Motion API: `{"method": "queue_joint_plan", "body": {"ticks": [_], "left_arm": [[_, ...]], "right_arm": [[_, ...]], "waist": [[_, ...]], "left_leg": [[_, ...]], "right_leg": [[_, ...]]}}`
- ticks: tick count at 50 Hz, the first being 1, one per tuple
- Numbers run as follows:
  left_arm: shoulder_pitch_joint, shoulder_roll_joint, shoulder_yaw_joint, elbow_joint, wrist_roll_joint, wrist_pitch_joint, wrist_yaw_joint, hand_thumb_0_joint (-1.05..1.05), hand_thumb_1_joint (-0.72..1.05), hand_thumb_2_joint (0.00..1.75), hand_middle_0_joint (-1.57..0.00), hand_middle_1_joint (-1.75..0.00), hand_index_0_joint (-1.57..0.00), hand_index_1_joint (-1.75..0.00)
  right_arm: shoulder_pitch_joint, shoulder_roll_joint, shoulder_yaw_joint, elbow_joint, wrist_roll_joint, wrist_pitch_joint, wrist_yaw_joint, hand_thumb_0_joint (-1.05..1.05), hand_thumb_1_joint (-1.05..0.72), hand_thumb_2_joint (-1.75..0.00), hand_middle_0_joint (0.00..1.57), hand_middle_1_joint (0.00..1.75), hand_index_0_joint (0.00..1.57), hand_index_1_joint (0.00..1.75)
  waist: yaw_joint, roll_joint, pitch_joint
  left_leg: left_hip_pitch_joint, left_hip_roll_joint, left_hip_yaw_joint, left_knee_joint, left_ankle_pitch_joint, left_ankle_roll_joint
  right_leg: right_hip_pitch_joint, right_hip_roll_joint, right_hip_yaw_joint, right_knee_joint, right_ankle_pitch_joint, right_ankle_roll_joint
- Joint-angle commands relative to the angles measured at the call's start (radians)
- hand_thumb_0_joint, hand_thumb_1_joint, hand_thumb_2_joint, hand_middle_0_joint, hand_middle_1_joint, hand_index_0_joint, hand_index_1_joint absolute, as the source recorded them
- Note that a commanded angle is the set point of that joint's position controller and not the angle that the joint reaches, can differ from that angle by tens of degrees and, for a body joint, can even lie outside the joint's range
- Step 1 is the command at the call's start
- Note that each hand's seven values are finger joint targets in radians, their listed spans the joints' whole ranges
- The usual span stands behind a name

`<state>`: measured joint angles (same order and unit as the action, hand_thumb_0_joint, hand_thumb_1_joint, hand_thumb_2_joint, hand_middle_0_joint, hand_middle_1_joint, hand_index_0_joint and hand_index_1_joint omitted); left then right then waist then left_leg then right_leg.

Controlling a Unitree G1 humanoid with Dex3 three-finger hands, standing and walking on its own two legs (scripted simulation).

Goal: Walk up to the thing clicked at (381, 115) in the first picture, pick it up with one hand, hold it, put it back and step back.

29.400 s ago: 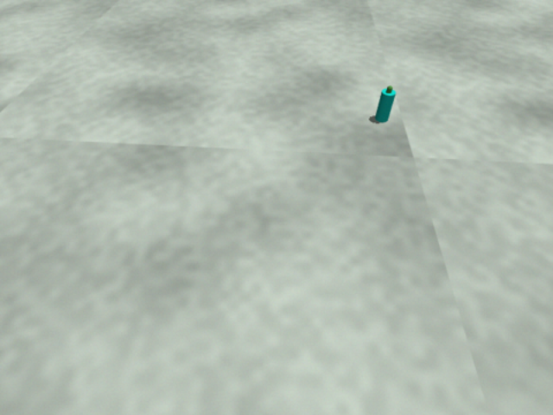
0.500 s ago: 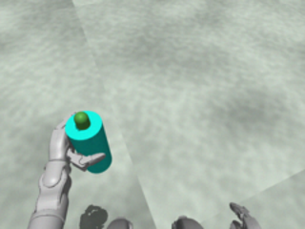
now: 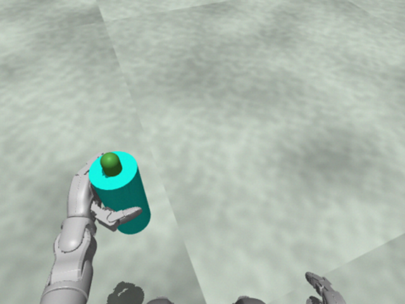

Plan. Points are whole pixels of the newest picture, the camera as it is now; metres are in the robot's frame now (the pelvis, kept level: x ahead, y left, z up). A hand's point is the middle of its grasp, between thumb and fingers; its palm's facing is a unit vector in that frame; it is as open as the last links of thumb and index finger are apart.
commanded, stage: hold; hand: left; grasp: from the side
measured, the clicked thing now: (122, 191) +0.33 +0.16 +0.03
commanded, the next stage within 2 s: none
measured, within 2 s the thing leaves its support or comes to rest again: neither
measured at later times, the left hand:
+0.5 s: hand (114, 192) +0.32 +0.17 +0.04, palm faces +0.06 -1.00 -0.01, open 11.2 cm
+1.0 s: hand (115, 196) +0.31 +0.17 +0.04, palm faces +0.04 -1.00 -0.03, open 11.2 cm
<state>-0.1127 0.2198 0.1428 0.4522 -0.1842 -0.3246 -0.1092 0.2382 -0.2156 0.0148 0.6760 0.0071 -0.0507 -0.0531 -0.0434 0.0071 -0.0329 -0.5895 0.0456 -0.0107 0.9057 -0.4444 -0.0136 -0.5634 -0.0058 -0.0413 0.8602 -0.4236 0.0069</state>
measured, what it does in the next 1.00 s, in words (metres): stands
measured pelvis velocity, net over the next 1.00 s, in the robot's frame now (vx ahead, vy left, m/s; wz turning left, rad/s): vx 0.00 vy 0.00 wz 0.01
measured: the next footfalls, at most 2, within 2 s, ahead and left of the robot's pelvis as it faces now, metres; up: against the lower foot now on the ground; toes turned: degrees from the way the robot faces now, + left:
none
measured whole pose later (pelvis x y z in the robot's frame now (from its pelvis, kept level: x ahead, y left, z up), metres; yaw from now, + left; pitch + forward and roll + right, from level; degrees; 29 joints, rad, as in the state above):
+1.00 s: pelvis +0.00 +0.00 +0.01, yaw +0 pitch +5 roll -2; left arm -0.06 0.21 0.10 0.41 -0.17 -0.32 -0.08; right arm 0.23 -0.22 0.01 0.69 0.01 -0.09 -0.04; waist -0.03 0.01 -0.01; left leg -0.51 0.04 -0.01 0.84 -0.41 -0.01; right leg -0.48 -0.01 -0.04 0.79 -0.39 0.01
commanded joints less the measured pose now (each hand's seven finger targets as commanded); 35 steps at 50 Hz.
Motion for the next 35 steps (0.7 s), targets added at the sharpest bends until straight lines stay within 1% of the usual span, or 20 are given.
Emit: {"method": "queue_joint_plan", "body": {"ticks": [1, 4, 5, 6, 11, 12, 13, 14, 15, 17, 19, 20, 21, 23, 25, 26, 30, 32, 34, 35], "left_arm": [[-0.407, 0.147, 0.074, -0.372, -0.041, -0.135, 0.005, 0.00, 0.05, 1.10, -1.21, -1.35, -1.24, -1.33], [-0.399, 0.142, 0.068, -0.390, -0.036, -0.134, 0.017, 0.00, 0.08, 1.10, -1.19, -1.33, -1.22, -1.32], [-0.391, 0.126, 0.051, -0.381, -0.036, -0.132, 0.019, 0.00, 0.06, 1.09, -1.19, -1.33, -1.22, -1.32], [-0.411, 0.138, 0.069, -0.390, -0.040, -0.131, 0.021, 0.00, 0.07, 1.09, -1.20, -1.33, -1.23, -1.32], [-0.423, 0.143, 0.065, -0.382, -0.033, -0.132, 0.025, 0.00, 0.09, 1.10, -1.19, -1.34, -1.22, -1.32], [-0.422, 0.144, 0.063, -0.400, -0.034, -0.133, 0.025, 0.00, 0.10, 1.09, -1.18, -1.32, -1.21, -1.30], [-0.422, 0.144, 0.063, -0.392, -0.035, -0.132, 0.023, 0.00, 0.10, 1.09, -1.18, -1.32, -1.21, -1.30], [-0.414, 0.145, 0.060, -0.400, -0.035, -0.128, 0.023, 0.00, 0.09, 1.09, -1.18, -1.32, -1.20, -1.30], [-0.396, 0.138, 0.050, -0.395, -0.032, -0.124, 0.021, 0.00, 0.11, 1.09, -1.18, -1.32, -1.21, -1.30], [-0.377, 0.100, 0.030, -0.356, -0.038, -0.115, 0.020, 0.00, 0.10, 1.10, -1.19, -1.33, -1.21, -1.31], [-0.401, 0.128, 0.054, -0.368, -0.038, -0.116, 0.023, 0.00, 0.10, 1.12, -1.20, -1.35, -1.22, -1.33], [-0.411, 0.142, 0.063, -0.378, -0.034, -0.117, 0.026, 0.00, 0.11, 1.12, -1.20, -1.34, -1.22, -1.33], [-0.400, 0.128, 0.048, -0.389, -0.034, -0.120, 0.025, 0.00, 0.08, 1.12, -1.19, -1.35, -1.22, -1.33], [-0.367, 0.111, 0.051, -0.347, -0.034, -0.117, 0.030, 0.00, 0.10, 1.13, -1.20, -1.35, -1.23, -1.34], [-0.393, 0.136, 0.064, -0.397, -0.033, -0.127, 0.032, 0.00, 0.11, 1.13, -1.20, -1.35, -1.23, -1.34], [-0.381, 0.118, 0.040, -0.397, -0.031, -0.126, 0.027, 0.00, 0.09, 1.12, -1.20, -1.35, -1.23, -1.34], [-0.375, 0.149, 0.068, -0.431, -0.027, -0.128, 0.035, 0.00, 0.10, 1.12, -1.20, -1.35, -1.22, -1.33], [-0.393, 0.117, 0.039, -0.429, -0.028, -0.123, 0.039, 0.00, 0.10, 1.13, -1.20, -1.36, -1.23, -1.35], [-0.387, 0.130, 0.063, -0.387, -0.026, -0.123, 0.046, 0.00, 0.09, 1.13, -1.20, -1.35, -1.22, -1.34], [-0.409, 0.130, 0.063, -0.402, -0.028, -0.125, 0.048, 0.00, 0.07, 1.12, -1.19, -1.35, -1.21, -1.34]], "right_arm": [[-0.016, -0.134, -0.051, -0.121, 0.002, -0.046, -0.015, 0.00, -0.92, -0.90, 0.20, 0.30, 0.20, 0.30], [-0.018, -0.130, -0.049, -0.120, 0.001, -0.051, -0.015, 0.00, -0.91, -0.90, 0.20, 0.30, 0.20, 0.30], [-0.020, -0.132, -0.049, -0.120, 0.002, -0.054, -0.012, 0.00, -0.92, -0.90, 0.20, 0.30, 0.20, 0.30], [-0.024, -0.133, -0.049, -0.121, 0.003, -0.055, -0.013, 0.00, -0.92, -0.90, 0.20, 0.30, 0.20, 0.30], [-0.033, -0.131, -0.047, -0.119, 0.004, -0.064, -0.016, 0.00, -0.91, -0.90, 0.20, 0.30, 0.20, 0.30], [-0.043, -0.127, -0.044, -0.121, 0.006, -0.066, -0.016, 0.00, -0.91, -0.90, 0.20, 0.30, 0.20, 0.30], [-0.033, -0.132, -0.047, -0.116, 0.005, -0.067, -0.016, 0.00, -0.92, -0.90, 0.20, 0.30, 0.20, 0.30], [-0.028, -0.133, -0.047, -0.117, 0.006, -0.069, -0.016, 0.00, -0.92, -0.90, 0.20, 0.30, 0.20, 0.30], [-0.026, -0.133, -0.048, -0.117, 0.004, -0.068, -0.016, 0.00, -0.92, -0.90, 0.20, 0.30, 0.20, 0.30], [-0.028, -0.130, -0.046, -0.116, 0.006, -0.072, -0.015, 0.00, -0.91, -0.90, 0.20, 0.30, 0.20, 0.30], [-0.023, -0.132, -0.047, -0.107, 0.005, -0.073, -0.016, 0.00, -0.91, -0.90, 0.20, 0.30, 0.20, 0.30], [-0.027, -0.132, -0.047, -0.109, 0.007, -0.074, -0.015, 0.00, -0.91, -0.90, 0.20, 0.30, 0.20, 0.30], [-0.031, -0.121, -0.042, -0.110, 0.005, -0.074, -0.012, 0.00, -0.92, -0.90, 0.20, 0.30, 0.20, 0.30], [-0.035, -0.130, -0.048, -0.111, 0.006, -0.077, -0.011, 0.00, -0.92, -0.90, 0.20, 0.30, 0.20, 0.30], [-0.035, -0.134, -0.051, -0.114, 0.006, -0.077, -0.009, 0.00, -0.92, -0.90, 0.20, 0.30, 0.20, 0.30], [-0.033, -0.127, -0.047, -0.112, 0.005, -0.079, -0.007, 0.00, -0.92, -0.90, 0.20, 0.30, 0.20, 0.30], [-0.022, -0.128, -0.048, -0.107, 0.001, -0.079, -0.005, 0.00, -0.92, -0.90, 0.20, 0.30, 0.20, 0.30], [-0.024, -0.126, -0.046, -0.109, 0.002, -0.077, -0.007, 0.00, -0.92, -0.90, 0.20, 0.30, 0.20, 0.30], [-0.039, -0.124, -0.044, -0.105, 0.002, -0.079, -0.008, 0.00, -0.92, -0.90, 0.20, 0.30, 0.20, 0.30], [-0.030, -0.124, -0.044, -0.103, -0.001, -0.081, -0.007, 0.00, -0.92, -0.90, 0.20, 0.30, 0.20, 0.30]], "waist": [[0.005, 0.067, -0.332], [0.011, 0.088, -0.345], [0.003, 0.085, -0.336], [0.009, 0.085, -0.322], [0.000, 0.052, -0.303], [0.011, 0.076, -0.300], [0.002, 0.068, -0.306], [0.012, 0.077, -0.335], [0.007, 0.084, -0.338], [0.000, 0.054, -0.297], [0.003, 0.054, -0.332], [0.009, 0.047, -0.310], [0.013, 0.065, -0.313], [0.014, 0.033, -0.275], [0.017, 0.069, -0.317], [0.013, 0.085, -0.316], [0.019, 0.099, -0.356], [0.005, 0.060, -0.331], [0.006, 0.049, -0.282], [0.004, 0.057, -0.303]], "left_leg": [[0.189, -0.037, -0.002, -0.141, 0.286, 0.015], [0.210, -0.035, -0.005, -0.156, 0.280, 0.010], [0.218, -0.033, -0.008, -0.163, 0.272, 0.008], [0.212, -0.032, -0.008, -0.165, 0.263, 0.009], [0.206, -0.035, -0.006, -0.180, 0.214, 0.013], [0.202, -0.039, 0.000, -0.183, 0.204, 0.012], [0.216, -0.036, -0.006, -0.183, 0.217, 0.012], [0.232, -0.034, -0.008, -0.184, 0.249, 0.009], [0.238, -0.036, -0.007, -0.178, 0.272, 0.009], [0.226, -0.035, -0.005, -0.180, 0.274, 0.011], [0.237, -0.037, 0.000, -0.170, 0.297, 0.015], [0.226, -0.036, -0.003, -0.179, 0.287, 0.014], [0.227, -0.038, -0.001, -0.176, 0.288, 0.014], [0.216, -0.034, -0.005, -0.191, 0.261, 0.013], [0.243, -0.036, -0.004, -0.193, 0.277, 0.010], [0.251, -0.034, -0.006, -0.190, 0.293, 0.007], [0.269, -0.035, -0.004, -0.174, 0.373, 0.008], [0.254, -0.034, -0.003, -0.180, 0.345, 0.012], [0.221, -0.037, 0.002, -0.188, 0.278, 0.017], [0.231, -0.034, -0.002, -0.188, 0.289, 0.015]], "right_leg": [[0.144, 0.019, 0.008, -0.122, 0.317, -0.018], [0.147, 0.021, 0.003, -0.124, 0.303, -0.021], [0.142, 0.023, -0.002, -0.126, 0.292, -0.022], [0.135, 0.023, -0.001, -0.129, 0.282, -0.021], [0.149, 0.019, 0.003, -0.152, 0.250, -0.017], [0.153, 0.016, 0.006, -0.160, 0.242, -0.019], [0.151, 0.018, 0.004, -0.154, 0.252, -0.017], [0.168, 0.019, 0.000, -0.149, 0.276, -0.020], [0.162, 0.019, 0.001, -0.148, 0.297, -0.019], [0.162, 0.020, -0.001, -0.155, 0.301, -0.017], [0.183, 0.014, 0.007, -0.160, 0.333, -0.014], [0.183, 0.015, 0.004, -0.162, 0.320, -0.015], [0.185, 0.015, 0.006, -0.162, 0.318, -0.014], [0.168, 0.017, 0.000, -0.167, 0.288, -0.016], [0.175, 0.017, 0.001, -0.164, 0.298, -0.018], [0.171, 0.020, -0.002, -0.156, 0.306, -0.020], [0.201, 0.018, 0.000, -0.152, 0.372, -0.020], [0.202, 0.017, 0.003, -0.163, 0.365, -0.016], [0.181, 0.013, 0.009, -0.178, 0.317, -0.013], [0.187, 0.014, 0.005, -0.168, 0.320, -0.014]]}}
